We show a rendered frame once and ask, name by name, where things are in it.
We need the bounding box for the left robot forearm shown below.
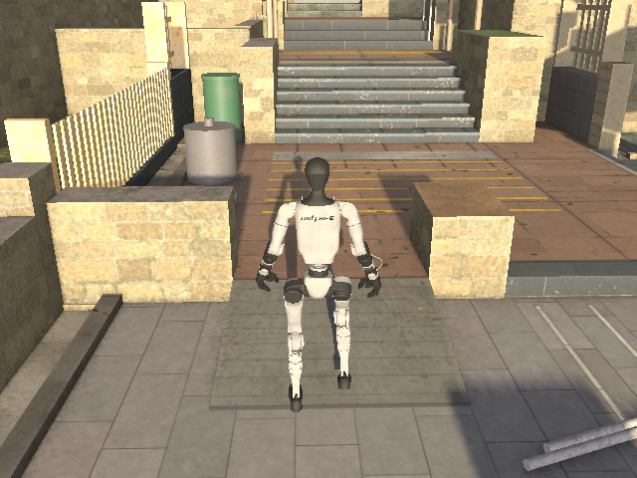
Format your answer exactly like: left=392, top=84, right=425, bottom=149
left=259, top=240, right=278, bottom=276

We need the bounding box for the robot left foot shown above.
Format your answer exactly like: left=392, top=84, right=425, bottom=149
left=289, top=385, right=303, bottom=412

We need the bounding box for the robot right shin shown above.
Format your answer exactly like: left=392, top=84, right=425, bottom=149
left=336, top=310, right=350, bottom=377

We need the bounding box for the right robot upper arm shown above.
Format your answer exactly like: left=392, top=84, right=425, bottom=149
left=338, top=201, right=367, bottom=257

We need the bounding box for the left robot hand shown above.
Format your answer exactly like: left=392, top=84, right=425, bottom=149
left=256, top=270, right=279, bottom=292

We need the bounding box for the right robot forearm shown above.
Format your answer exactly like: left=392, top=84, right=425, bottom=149
left=357, top=241, right=378, bottom=280

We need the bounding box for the right robot hand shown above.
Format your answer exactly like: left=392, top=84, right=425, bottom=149
left=358, top=275, right=381, bottom=298

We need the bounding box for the left robot upper arm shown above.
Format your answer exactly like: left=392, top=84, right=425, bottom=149
left=268, top=201, right=298, bottom=256

